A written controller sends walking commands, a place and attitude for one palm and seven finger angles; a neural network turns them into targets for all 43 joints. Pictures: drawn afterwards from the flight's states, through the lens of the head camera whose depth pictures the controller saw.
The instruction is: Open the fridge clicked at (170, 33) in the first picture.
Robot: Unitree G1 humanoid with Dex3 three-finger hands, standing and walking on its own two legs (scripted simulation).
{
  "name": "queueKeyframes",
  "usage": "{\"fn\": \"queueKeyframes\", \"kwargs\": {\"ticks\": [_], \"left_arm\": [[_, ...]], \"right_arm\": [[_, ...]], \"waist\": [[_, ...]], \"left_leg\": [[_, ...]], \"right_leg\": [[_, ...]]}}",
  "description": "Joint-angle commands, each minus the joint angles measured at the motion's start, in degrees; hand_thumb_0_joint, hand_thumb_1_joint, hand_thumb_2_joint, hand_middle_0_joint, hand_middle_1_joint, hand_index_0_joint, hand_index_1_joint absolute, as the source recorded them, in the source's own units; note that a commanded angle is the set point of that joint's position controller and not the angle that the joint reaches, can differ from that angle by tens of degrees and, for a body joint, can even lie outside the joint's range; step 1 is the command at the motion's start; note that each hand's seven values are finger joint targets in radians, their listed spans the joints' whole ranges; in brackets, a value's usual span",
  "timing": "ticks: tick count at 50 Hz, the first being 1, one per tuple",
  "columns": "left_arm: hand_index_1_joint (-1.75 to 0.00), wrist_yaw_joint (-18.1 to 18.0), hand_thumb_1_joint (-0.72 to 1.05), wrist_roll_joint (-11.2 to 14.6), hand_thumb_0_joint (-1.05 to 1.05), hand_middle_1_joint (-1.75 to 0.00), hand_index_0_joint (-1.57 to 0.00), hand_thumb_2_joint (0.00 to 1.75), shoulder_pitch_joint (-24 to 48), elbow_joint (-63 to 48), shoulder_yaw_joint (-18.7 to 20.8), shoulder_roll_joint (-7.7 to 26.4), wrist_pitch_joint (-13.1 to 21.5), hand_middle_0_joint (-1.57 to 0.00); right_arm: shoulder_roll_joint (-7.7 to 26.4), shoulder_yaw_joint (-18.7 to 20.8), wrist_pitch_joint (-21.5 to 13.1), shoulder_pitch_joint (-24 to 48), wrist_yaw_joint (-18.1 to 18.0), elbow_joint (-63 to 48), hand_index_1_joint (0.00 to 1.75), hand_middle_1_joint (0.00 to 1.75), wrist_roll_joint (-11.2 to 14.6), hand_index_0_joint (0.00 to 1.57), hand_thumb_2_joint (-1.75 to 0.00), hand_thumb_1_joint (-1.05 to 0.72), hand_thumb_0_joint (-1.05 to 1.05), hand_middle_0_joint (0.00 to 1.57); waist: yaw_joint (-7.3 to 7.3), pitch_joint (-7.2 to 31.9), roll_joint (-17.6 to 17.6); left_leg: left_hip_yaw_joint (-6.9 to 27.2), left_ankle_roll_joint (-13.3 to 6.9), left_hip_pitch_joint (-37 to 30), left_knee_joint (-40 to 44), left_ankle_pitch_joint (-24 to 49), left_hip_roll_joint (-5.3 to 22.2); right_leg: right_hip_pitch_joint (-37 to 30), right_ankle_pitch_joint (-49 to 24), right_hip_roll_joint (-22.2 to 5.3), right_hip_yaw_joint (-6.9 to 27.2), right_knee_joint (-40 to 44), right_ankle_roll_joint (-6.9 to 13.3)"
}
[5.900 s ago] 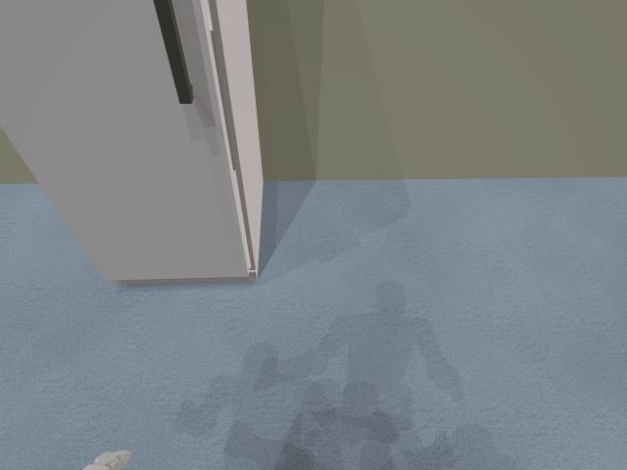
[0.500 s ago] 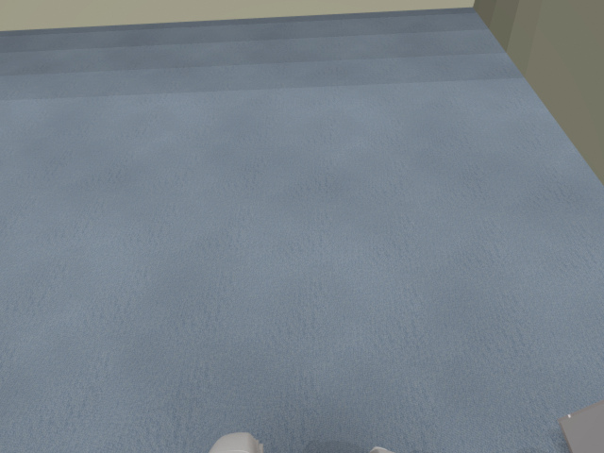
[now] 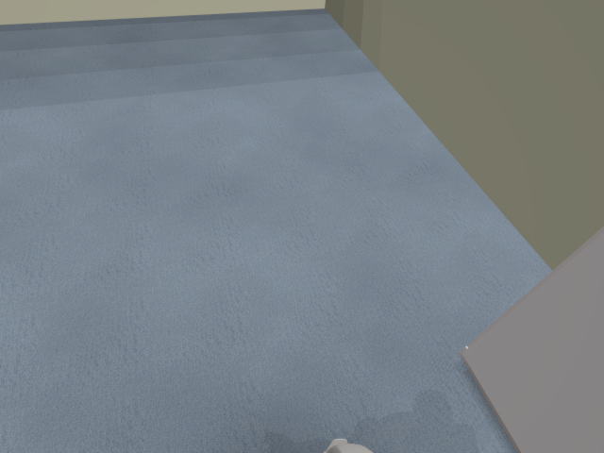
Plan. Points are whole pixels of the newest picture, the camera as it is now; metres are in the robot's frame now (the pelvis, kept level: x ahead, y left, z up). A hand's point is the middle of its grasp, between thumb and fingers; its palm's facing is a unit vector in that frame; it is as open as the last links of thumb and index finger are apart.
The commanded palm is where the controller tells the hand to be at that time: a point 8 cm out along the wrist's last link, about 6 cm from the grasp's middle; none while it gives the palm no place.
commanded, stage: turn to face it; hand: right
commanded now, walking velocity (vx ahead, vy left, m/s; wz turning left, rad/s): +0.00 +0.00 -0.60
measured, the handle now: out of the picture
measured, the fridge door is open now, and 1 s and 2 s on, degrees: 0 0 0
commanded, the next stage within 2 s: take the last steps up to it in 1.86 s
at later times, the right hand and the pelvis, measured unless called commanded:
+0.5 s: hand out of the picture -0.01 -0.27 -0.18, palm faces +0.32 +0.91 -0.25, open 7.4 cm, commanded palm none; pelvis +0.01 -0.05 +0.00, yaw -18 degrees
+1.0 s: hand out of the picture +0.04 -0.24 -0.13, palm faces +0.55 +0.78 -0.30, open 7.4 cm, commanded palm none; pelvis +0.05 -0.01 +0.00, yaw -37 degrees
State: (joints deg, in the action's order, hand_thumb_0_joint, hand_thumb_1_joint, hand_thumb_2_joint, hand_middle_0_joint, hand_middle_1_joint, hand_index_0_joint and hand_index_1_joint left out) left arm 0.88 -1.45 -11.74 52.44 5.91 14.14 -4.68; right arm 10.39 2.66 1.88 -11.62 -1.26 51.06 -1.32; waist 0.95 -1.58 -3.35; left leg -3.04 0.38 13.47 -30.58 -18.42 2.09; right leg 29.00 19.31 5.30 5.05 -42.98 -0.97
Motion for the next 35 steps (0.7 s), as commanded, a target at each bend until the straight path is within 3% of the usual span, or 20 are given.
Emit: {"fn": "queueKeyframes", "kwargs": {"ticks": [1,2,3,5,7,11,14,15,16,17,18,19,20,21,24,25,29,35], "left_arm": [[-0.3,0.75,0.9,-0.39,0.0,-0.3,-0.2,0.9,0.32,-4.12,1.63,5.79,1.01,-0.2],[-0.3,0.99,0.9,-0.31,0.0,-0.3,-0.2,0.9,-0.23,-3.71,1.38,5.39,1.21,-0.2],[-0.3,1.01,0.9,-0.12,0.0,-0.3,-0.2,0.9,-0.28,-3.74,1.09,4.71,1.41,-0.2],[-0.3,1.05,0.9,0.18,0.0,-0.3,-0.2,0.9,1.91,-4.02,0.64,4.12,1.5,-0.2],[-0.3,0.97,0.9,0.2,0.0,-0.3,-0.2,0.9,5.15,-4.81,0.1,3.81,1.25,-0.2],[-0.3,1.14,0.9,0.39,0.0,-0.3,-0.2,0.9,8.68,-5.82,-0.76,3.05,1.51,-0.2],[-0.3,1.04,0.9,0.66,0.0,-0.3,-0.2,0.9,7.21,-5.55,-1.09,3.37,2.27,-0.2],[-0.3,0.97,0.9,0.64,0.0,-0.3,-0.2,0.9,6.17,-5.36,-0.99,3.88,2.57,-0.2],[-0.3,0.81,0.9,0.45,0.0,-0.3,-0.2,0.9,3.18,-4.83,-0.66,5.03,2.9,-0.2],[-0.3,0.76,0.9,0.21,0.0,-0.3,-0.2,0.9,-1.61,-3.72,0.18,8.09,3.47,-0.2],[-0.3,0.25,0.9,0.01,0.0,-0.3,-0.2,0.9,-6.38,-3.19,1.96,15.2,4.19,-0.2],[-0.3,-0.2,0.9,1.04,0.0,-0.3,-0.2,0.9,-10.36,-1.55,2.49,17.7,3.9,-0.2],[-0.3,-0.68,0.9,1.07,0.0,-0.3,-0.2,0.9,-10.25,-0.64,2.02,16.01,3.71,-0.2],[-0.3,-1.28,0.9,0.73,0.0,-0.3,-0.2,0.9,-7.74,-1.28,1.68,14.05,4.0,-0.2],[-0.3,-1.64,0.9,0.27,0.0,-0.3,-0.2,0.9,0.34,-3.64,0.16,10.35,4.31,-0.2],[-0.3,-1.66,0.9,0.28,0.0,-0.3,-0.2,0.9,0.6,-3.88,0.08,10.16,4.43,-0.2],[-0.3,-1.43,0.9,0.24,0.0,-0.3,-0.2,0.9,-1.05,-3.55,0.26,10.52,4.4,-0.2],[-0.3,-1.23,0.9,-0.09,0.0,-0.3,-0.2,0.9,-1.57,-3.57,0.88,10.91,3.77,-0.2]], "right_arm": [[10.79,2.71,-2.0,6.32,-1.05,-6.34,0.3,0.3,0.34,0.2,-0.9,-0.9,0.0,0.2],[9.14,1.99,-2.45,5.52,-0.86,-5.68,0.3,0.3,0.33,0.2,-0.9,-0.9,0.0,0.2],[8.91,1.9,-2.71,3.31,-0.79,-5.02,0.3,0.3,0.26,0.2,-0.9,-0.9,0.0,0.2],[9.36,2.0,-2.84,-0.79,-0.93,-3.83,0.3,0.3,0.1,0.2,-0.9,-0.9,0.0,0.2],[10.74,2.16,-2.61,-4.09,-0.89,-2.79,0.3,0.3,-0.04,0.2,-0.9,-0.9,0.0,0.2],[12.9,2.78,-2.06,-6.03,-0.66,-2.12,0.3,0.3,-0.48,0.2,-0.9,-0.9,0.0,0.2],[14.51,3.47,-1.65,-5.33,-0.54,-2.27,0.3,0.3,-0.47,0.2,-0.9,-0.9,0.0,0.2],[14.47,3.53,-1.58,-4.94,-0.4,-2.04,0.3,0.3,-0.4,0.2,-0.9,-0.9,0.0,0.2],[14.66,3.69,-1.54,-4.37,-0.25,-2.22,0.3,0.3,0.04,0.2,-0.9,-0.9,0.0,0.2],[14.14,3.58,-1.43,-3.93,-0.03,-2.82,0.3,0.3,0.58,0.2,-0.9,-0.9,0.0,0.2],[10.24,2.95,-1.47,-3.2,0.55,-5.28,0.3,0.3,1.12,0.2,-0.9,-0.9,0.0,0.2],[8.18,1.79,-1.18,0.6,0.31,-7.27,0.3,0.3,0.85,0.2,-0.9,-0.9,0.0,0.2],[9.22,1.86,-0.37,2.61,-0.2,-6.96,0.3,0.3,0.54,0.2,-0.9,-0.9,0.0,0.2],[8.96,2.09,-0.25,4.37,-0.32,-6.52,0.3,0.3,0.57,0.2,-0.9,-0.9,0.0,0.2],[8.99,2.57,-0.43,2.9,0.44,-4.53,0.3,0.3,0.67,0.2,-0.9,-0.9,0.0,0.2],[8.81,2.52,-0.43,2.47,0.64,-4.19,0.3,0.3,0.65,0.2,-0.9,-0.9,0.0,0.2],[8.31,2.28,-0.17,3.88,0.51,-4.8,0.3,0.3,0.61,0.2,-0.9,-0.9,0.0,0.2],[8.26,1.99,-0.45,7.61,0.17,-7.14,0.3,0.3,0.8,0.2,-0.9,-0.9,0.0,0.2]], "waist": [[2.2,-3.32,13.2],[2.38,-4.05,13.44],[1.71,-3.02,12.74],[-0.18,-0.95,12.94],[-2.0,-0.65,13.5],[-3.62,0.19,16.2],[-3.72,2.89,18.39],[-3.02,3.68,18.01],[-1.27,5.67,15.69],[1.46,9.19,9.41],[4.14,12.89,-9.29],[5.46,14.23,-13.38],[5.22,12.98,-9.12],[5.07,10.0,-9.53],[1.03,5.04,-6.47],[0.79,5.46,-4.37],[1.09,5.41,-3.54],[1.57,4.38,-5.78]], "left_leg": [[11.48,-5.21,4.75,18.23,2.13,17.02],[6.75,-4.78,1.87,15.43,10.51,14.76],[4.09,-4.8,-2.04,13.24,16.98,14.35],[1.97,-5.04,-8.27,10.85,26.05,14.99],[1.0,-5.69,-10.06,9.41,30.58,16.1],[-1.41,-5.89,-11.52,6.83,34.9,17.38],[-3.55,-5.25,-11.96,2.85,37.57,18.26],[-4.83,-4.19,-12.23,0.19,38.37,17.84],[-6.72,-2.48,-10.96,-4.74,37.89,17.05],[-8.19,0.07,-4.21,-14.77,32.73,15.98],[-9.26,4.78,14.82,-28.33,-0.53,7.73],[-2.9,5.44,21.17,-35.76,-21.17,5.14],[0.55,4.76,21.02,-37.92,-18.94,6.92],[1.5,5.09,22.03,-39.16,-15.77,6.98],[2.29,5.35,18.63,-36.79,-7.72,5.6],[2.19,5.45,17.58,-34.84,-6.61,5.03],[2.39,6.01,17.1,-29.73,-4.46,3.36],[2.9,5.69,13.47,-19.58,-6.27,1.29]], "right_leg": [[5.8,2.57,-5.2,-1.64,-25.82,-1.95],[6.78,0.14,-5.66,-2.79,-26.39,-2.57],[7.75,-0.1,-5.58,-3.76,-25.73,-3.04],[8.31,0.79,-6.17,-5.26,-22.35,-3.79],[7.0,2.43,-6.76,-6.67,-18.64,-4.19],[1.92,4.77,-7.21,-9.91,-6.81,-3.64],[-4.64,3.73,-6.22,-12.54,2.11,-2.32],[-7.21,1.86,-5.7,-13.18,6.99,-1.97],[-12.49,-4.01,-5.08,-13.22,13.26,-1.36],[-23.76,-16.18,-7.51,-9.62,18.92,0.22],[-37.7,-41.31,-23.25,10.82,18.38,7.59],[-38.8,-62.44,-30.12,16.88,17.36,14.1],[-36.89,-58.76,-28.91,11.86,16.97,14.14],[-32.9,-54.15,-26.39,11.34,17.86,13.45],[-25.11,-46.01,-19.29,5.52,19.0,9.79],[-24.58,-43.78,-18.72,5.59,19.42,9.61],[-24.72,-40.21,-17.86,8.24,20.64,10.11],[-22.41,-36.96,-17.22,13.71,19.69,10.92]]}}
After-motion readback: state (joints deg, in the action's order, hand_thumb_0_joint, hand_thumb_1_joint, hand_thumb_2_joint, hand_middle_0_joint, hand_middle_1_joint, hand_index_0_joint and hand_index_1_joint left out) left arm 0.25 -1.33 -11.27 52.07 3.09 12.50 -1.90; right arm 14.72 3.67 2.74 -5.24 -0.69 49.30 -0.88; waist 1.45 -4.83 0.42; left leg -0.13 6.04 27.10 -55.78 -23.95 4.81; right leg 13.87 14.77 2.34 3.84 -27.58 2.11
